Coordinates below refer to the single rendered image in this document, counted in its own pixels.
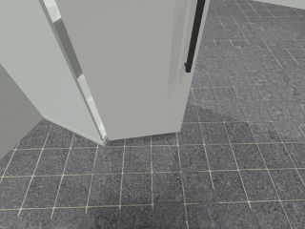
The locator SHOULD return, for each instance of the fridge door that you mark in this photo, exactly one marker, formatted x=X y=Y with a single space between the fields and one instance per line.
x=132 y=54

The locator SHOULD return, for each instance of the handle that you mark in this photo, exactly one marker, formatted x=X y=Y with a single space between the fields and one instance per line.
x=196 y=26

